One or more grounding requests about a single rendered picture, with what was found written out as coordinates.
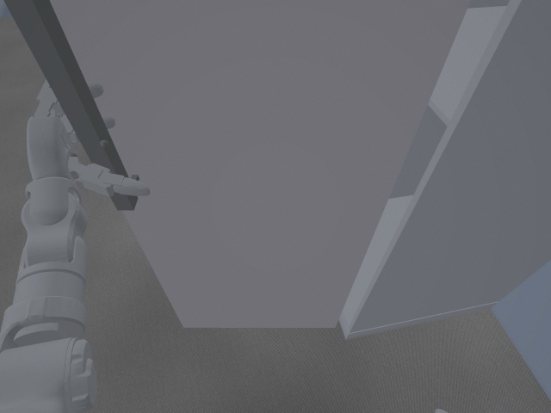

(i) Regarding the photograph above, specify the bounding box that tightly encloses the robot left upper arm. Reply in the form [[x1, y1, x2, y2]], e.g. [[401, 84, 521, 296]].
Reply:
[[0, 337, 97, 413]]

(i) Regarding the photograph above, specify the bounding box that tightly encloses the left robot forearm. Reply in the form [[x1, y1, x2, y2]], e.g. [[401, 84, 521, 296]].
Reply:
[[0, 177, 88, 354]]

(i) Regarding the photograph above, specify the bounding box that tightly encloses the handle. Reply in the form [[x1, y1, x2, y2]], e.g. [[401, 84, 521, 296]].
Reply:
[[4, 0, 139, 211]]

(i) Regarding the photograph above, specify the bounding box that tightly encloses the left robot hand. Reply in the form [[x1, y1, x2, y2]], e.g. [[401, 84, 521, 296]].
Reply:
[[27, 80, 150, 197]]

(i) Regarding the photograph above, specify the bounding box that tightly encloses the fridge door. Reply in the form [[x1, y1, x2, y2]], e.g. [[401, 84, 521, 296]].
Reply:
[[50, 0, 471, 328]]

